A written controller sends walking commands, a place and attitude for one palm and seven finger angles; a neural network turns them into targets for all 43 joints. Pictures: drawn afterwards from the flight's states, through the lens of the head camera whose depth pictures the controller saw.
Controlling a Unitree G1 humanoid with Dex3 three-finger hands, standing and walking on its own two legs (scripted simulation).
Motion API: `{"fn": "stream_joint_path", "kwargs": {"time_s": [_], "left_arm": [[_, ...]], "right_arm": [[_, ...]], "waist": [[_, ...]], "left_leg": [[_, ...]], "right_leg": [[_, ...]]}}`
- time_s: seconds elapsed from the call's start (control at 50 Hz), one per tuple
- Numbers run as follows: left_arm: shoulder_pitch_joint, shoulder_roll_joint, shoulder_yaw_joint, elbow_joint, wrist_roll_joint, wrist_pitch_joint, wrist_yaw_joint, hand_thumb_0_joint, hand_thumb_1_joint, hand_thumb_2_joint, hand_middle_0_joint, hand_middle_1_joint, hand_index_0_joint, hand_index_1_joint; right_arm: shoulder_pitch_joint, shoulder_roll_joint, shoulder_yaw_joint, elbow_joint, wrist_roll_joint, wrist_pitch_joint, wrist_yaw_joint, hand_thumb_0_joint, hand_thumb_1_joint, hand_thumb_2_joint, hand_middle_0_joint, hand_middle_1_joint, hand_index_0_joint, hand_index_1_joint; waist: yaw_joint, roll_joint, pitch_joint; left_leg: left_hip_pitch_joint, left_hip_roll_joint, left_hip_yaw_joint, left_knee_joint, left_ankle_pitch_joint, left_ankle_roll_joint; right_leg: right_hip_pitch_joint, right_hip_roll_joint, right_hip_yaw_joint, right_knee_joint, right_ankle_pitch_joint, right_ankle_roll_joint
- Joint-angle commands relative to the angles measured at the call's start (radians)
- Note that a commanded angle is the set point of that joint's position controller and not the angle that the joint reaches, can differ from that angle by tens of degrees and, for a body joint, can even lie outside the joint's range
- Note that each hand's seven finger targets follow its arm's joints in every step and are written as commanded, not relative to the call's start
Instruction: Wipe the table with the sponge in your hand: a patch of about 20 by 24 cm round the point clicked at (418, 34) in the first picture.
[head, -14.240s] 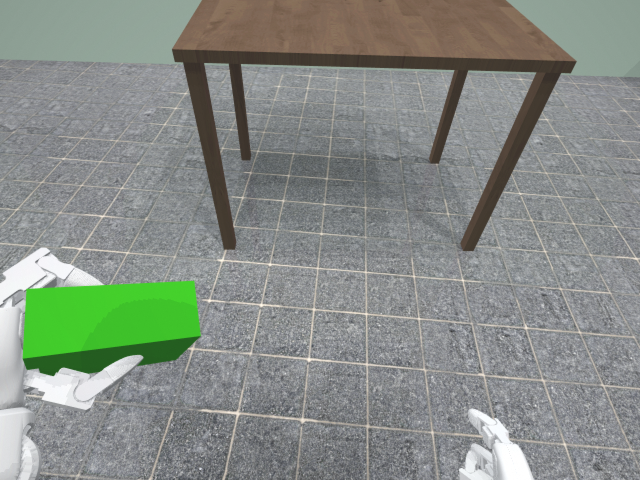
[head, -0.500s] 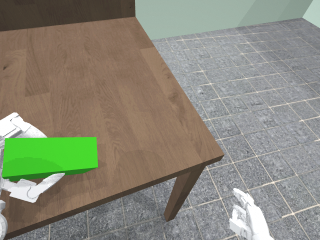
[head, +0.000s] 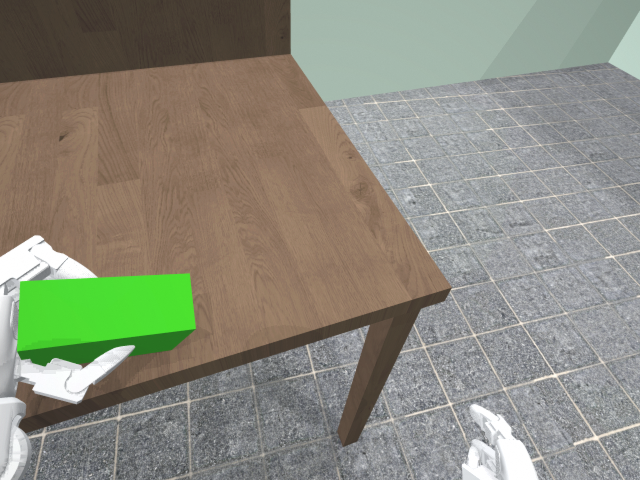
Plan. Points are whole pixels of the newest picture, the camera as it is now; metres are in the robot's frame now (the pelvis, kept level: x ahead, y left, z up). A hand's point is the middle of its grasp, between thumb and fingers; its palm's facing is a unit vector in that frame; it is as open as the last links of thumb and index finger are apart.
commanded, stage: look again from close up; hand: left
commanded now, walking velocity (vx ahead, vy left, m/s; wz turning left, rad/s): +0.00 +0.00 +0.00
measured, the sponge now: (135, 319) +0.23 +0.21 +0.13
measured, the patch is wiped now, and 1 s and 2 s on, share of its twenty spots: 0.00 0.00 0.00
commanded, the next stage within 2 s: come to a stop and stand still in 0.04 s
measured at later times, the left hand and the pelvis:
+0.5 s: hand (55, 312) +0.22 +0.27 +0.15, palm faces +0.38 -0.83 -0.41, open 9.4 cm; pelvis +0.00 +0.02 +0.00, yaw +0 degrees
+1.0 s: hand (84, 286) +0.25 +0.25 +0.16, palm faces +0.43 -0.82 -0.37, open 9.4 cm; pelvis +0.02 -0.01 +0.00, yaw +0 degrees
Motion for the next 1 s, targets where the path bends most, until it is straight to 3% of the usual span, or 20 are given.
{"fn": "stream_joint_path", "kwargs": {"time_s": [0.0, 0.12, 0.24, 0.28, 0.44, 0.48, 0.5, 0.52, 0.54, 0.56, 0.6, 0.64, 0.68, 0.72, 0.74, 0.76, 0.84, 0.88, 0.94, 0.98], "left_arm": [[-0.104, 0.159, 0.098, -0.199, -0.002, -0.073, 0.015, 0.000, 0.100, 1.300, -1.200, -1.600, -1.200, -1.600], [-0.098, 0.157, 0.097, -0.219, 0.005, -0.076, 0.014, 0.000, 0.100, 1.300, -1.200, -1.600, -1.200, -1.600], [-0.095, 0.183, 0.127, -0.252, 0.012, -0.079, 0.017, 0.000, 0.100, 1.300, -1.200, -1.600, -1.200, -1.600], [-0.085, 0.161, 0.108, -0.245, 0.006, -0.076, 0.012, 0.000, 0.100, 1.300, -1.200, -1.600, -1.200, -1.600], [-0.075, 0.165, 0.116, -0.245, 0.009, -0.071, 0.013, 0.000, 0.100, 1.300, -1.200, -1.600, -1.200, -1.600], [-0.055, 0.153, 0.105, -0.236, 0.004, -0.070, 0.012, 0.000, 0.100, 1.300, -1.200, -1.600, -1.200, -1.600], [-1.121, 0.953, 0.672, -0.490, 0.162, -0.174, 0.010, 0.000, 0.100, 1.300, -1.200, -1.600, -1.200, -1.600], [-0.564, 0.350, 0.282, 0.089, 0.065, -0.146, -0.034, 0.000, 0.100, 1.300, -1.200, -1.600, -1.200, -1.600], [-0.299, 0.264, 0.224, 0.026, 0.011, -0.118, -0.026, 0.000, 0.100, 1.300, -1.200, -1.600, -1.200, -1.600], [-0.314, 0.208, 0.159, -0.036, 0.014, -0.116, -0.029, 0.000, 0.100, 1.300, -1.200, -1.600, -1.200, -1.600], [-0.170, 0.176, 0.122, -0.163, 0.005, -0.128, -0.045, 0.000, 0.100, 1.300, -1.200, -1.600, -1.200, -1.600], [-0.003, 0.091, 0.060, -0.199, -0.001, -0.116, -0.045, 0.000, 0.100, 1.300, -1.200, -1.600, -1.200, -1.600], [0.018, 0.144, 0.099, -0.243, 0.001, -0.101, -0.041, 0.000, 0.100, 1.300, -1.200, -1.600, -1.200, -1.600], [0.021, 0.188, 0.155, -0.196, -0.010, -0.093, -0.029, 0.000, 0.100, 1.300, -1.200, -1.600, -1.200, -1.600], [0.005, 0.235, 0.208, -0.193, -0.007, -0.094, -0.013, 0.000, 0.100, 1.300, -1.200, -1.600, -1.200, -1.600], [-0.018, 0.217, 0.203, -0.181, -0.016, -0.097, -0.010, 0.000, 0.100, 1.300, -1.200, -1.600, -1.200, -1.600], [-0.150, 0.268, 0.228, -0.214, -0.013, -0.111, 0.003, 0.000, 0.100, 1.300, -1.200, -1.600, -1.200, -1.600], [-0.142, 0.204, 0.172, -0.193, -0.018, -0.110, -0.001, 0.000, 0.100, 1.300, -1.200, -1.600, -1.200, -1.600], [-0.116, 0.141, 0.105, -0.167, -0.006, -0.099, -0.002, 0.000, 0.100, 1.300, -1.200, -1.600, -1.200, -1.600], [-0.104, 0.130, 0.081, -0.185, -0.005, -0.095, -0.002, 0.000, 0.100, 1.300, -1.200, -1.600, -1.200, -1.600]], "right_arm": [[-0.122, -0.131, -0.050, -0.167, -0.001, -0.071, -0.015, 0.000, -0.900, -0.900, 0.200, 0.300, 0.200, 0.300], [-0.112, -0.133, -0.055, -0.164, -0.002, -0.091, -0.015, 0.000, -0.900, -0.900, 0.200, 0.300, 0.200, 0.300], [-0.107, -0.133, -0.055, -0.150, -0.010, -0.100, -0.015, 0.000, -0.900, -0.900, 0.200, 0.300, 0.200, 0.300], [-0.092, -0.130, -0.057, -0.151, -0.015, -0.098, -0.013, 0.000, -0.900, -0.900, 0.200, 0.300, 0.200, 0.300], [-0.098, -0.129, -0.056, -0.146, -0.010, -0.097, -0.007, 0.000, -0.900, -0.900, 0.200, 0.300, 0.200, 0.300], [-0.093, -0.128, -0.057, -0.149, -0.013, -0.093, -0.005, 0.000, -0.900, -0.900, 0.200, 0.300, 0.200, 0.300], [-0.051, -0.177, -0.051, -0.168, -0.065, -0.127, 0.012, 0.000, -0.900, -0.900, 0.200, 0.300, 0.200, 0.300], [-0.102, -0.049, -0.010, -0.097, -0.032, -0.131, 0.005, 0.000, -0.900, -0.900, 0.200, 0.300, 0.200, 0.300], [-0.087, -0.103, -0.064, -0.111, 0.001, -0.119, 0.015, 0.000, -0.900, -0.900, 0.200, 0.300, 0.200, 0.300], [-0.062, -0.133, -0.080, -0.161, -0.005, -0.132, 0.026, 0.000, -0.900, -0.900, 0.200, 0.300, 0.200, 0.300], [-0.047, -0.136, -0.081, -0.163, -0.006, -0.133, 0.052, 0.000, -0.900, -0.900, 0.200, 0.300, 0.200, 0.300], [-0.079, -0.118, -0.064, -0.176, 0.005, -0.128, 0.076, 0.000, -0.900, -0.900, 0.200, 0.300, 0.200, 0.300], [-0.081, -0.138, -0.064, -0.193, 0.005, -0.116, 0.073, 0.000, -0.900, -0.900, 0.200, 0.300, 0.200, 0.300], [-0.092, -0.138, -0.062, -0.193, 0.006, -0.107, 0.047, 0.000, -0.900, -0.900, 0.200, 0.300, 0.200, 0.300], [-0.097, -0.139, -0.061, -0.184, 0.009, -0.095, 0.033, 0.000, -0.900, -0.900, 0.200, 0.300, 0.200, 0.300], [-0.092, -0.137, -0.062, -0.186, 0.003, -0.088, 0.020, 0.000, -0.900, -0.900, 0.200, 0.300, 0.200, 0.300], [-0.112, -0.128, -0.050, -0.169, 0.002, -0.083, -0.011, 0.000, -0.900, -0.900, 0.200, 0.300, 0.200, 0.300], [-0.094, -0.123, -0.051, -0.166, 0.002, -0.088, -0.010, 0.000, -0.900, -0.900, 0.200, 0.300, 0.200, 0.300], [-0.098, -0.125, -0.050, -0.153, 0.009, -0.094, -0.001, 0.000, -0.900, -0.900, 0.200, 0.300, 0.200, 0.300], [-0.090, -0.135, -0.056, -0.157, 0.007, -0.091, 0.005, 0.000, -0.900, -0.900, 0.200, 0.300, 0.200, 0.300]], "waist": [[-0.003, 0.072, -0.052], [0.001, 0.059, -0.097], [0.002, 0.121, -0.111], [-0.001, 0.108, -0.106], [0.000, 0.088, -0.118], [0.000, 0.067, -0.135], [0.007, -0.091, -0.015], [-0.006, -0.025, -0.199], [0.028, 0.132, -0.246], [0.019, 0.226, -0.290], [0.017, 0.252, -0.285], [0.026, 0.151, -0.253], [0.010, 0.002, -0.206], [0.003, -0.133, -0.159], [-0.001, -0.140, -0.153], [-0.009, -0.109, -0.156], [-0.010, 0.078, -0.148], [-0.008, 0.096, -0.164], [-0.005, 0.053, -0.172], [-0.005, 0.020, -0.183]], "left_leg": [[0.041, 0.139, -0.216, -0.200, -0.239, -0.032], [0.054, 0.150, -0.227, -0.219, -0.207, -0.039], [0.118, 0.181, -0.266, -0.268, -0.186, -0.093], [0.123, 0.191, -0.276, -0.271, -0.149, -0.100], [0.153, 0.161, -0.216, -0.212, -0.004, -0.127], [0.151, 0.158, -0.211, -0.185, 0.044, -0.114], [-0.049, 0.158, -0.176, -0.015, 0.076, -0.066], [0.174, 0.134, -0.229, -0.034, 0.239, -0.058], [0.280, 0.152, -0.202, -0.085, 0.310, -0.115], [0.287, 0.181, -0.192, -0.079, 0.282, -0.098], [0.301, 0.203, -0.232, -0.075, 0.300, -0.077], [0.246, 0.197, -0.209, -0.065, 0.326, -0.068], [0.129, 0.186, -0.195, -0.061, 0.266, -0.077], [0.081, 0.139, -0.152, -0.037, 0.136, -0.075], [0.093, 0.126, -0.146, -0.034, 0.137, -0.078], [0.091, 0.118, -0.147, -0.036, 0.131, -0.076], [0.120, 0.118, -0.141, -0.038, 0.170, -0.058], [0.138, 0.117, -0.135, -0.024, 0.199, -0.048], [0.164, 0.107, -0.120, 0.008, 0.250, -0.042], [0.164, 0.111, -0.123, 0.015, 0.292, -0.036]], "right_leg": [[-0.072, -0.084, 0.087, -0.065, -0.015, 0.002], [-0.025, -0.078, 0.065, -0.030, 0.035, 0.002], [-0.071, -0.047, 0.032, 0.040, 0.010, 0.001], [-0.073, -0.044, 0.023, 0.041, -0.002, 0.000], [-0.052, -0.058, 0.023, -0.011, 0.052, -0.010], [-0.029, -0.069, 0.029, -0.020, 0.077, -0.011], [-0.214, -0.146, 0.087, 0.026, 0.103, -0.017], [-0.259, -0.159, 0.066, 0.048, 0.010, -0.053], [-0.166, -0.084, 0.027, 0.127, 0.047, -0.041], [-0.163, -0.090, 0.057, 0.144, -0.013, -0.034], [-0.203, -0.091, 0.063, 0.165, -0.031, -0.010], [-0.163, -0.082, 0.045, 0.125, 0.020, -0.003], [-0.081, -0.093, 0.050, 0.057, 0.115, -0.001], [-0.086, -0.118, 0.099, 0.000, 0.149, -0.007], [-0.105, -0.126, 0.110, 0.001, 0.157, -0.017], [-0.106, -0.134, 0.114, 0.004, 0.147, -0.024], [-0.103, -0.129, 0.119, 0.014, 0.182, -0.014], [-0.082, -0.128, 0.118, 0.007, 0.229, -0.004], [-0.086, -0.130, 0.128, -0.003, 0.316, 0.016], [-0.069, -0.126, 0.117, 0.008, 0.360, 0.025]]}}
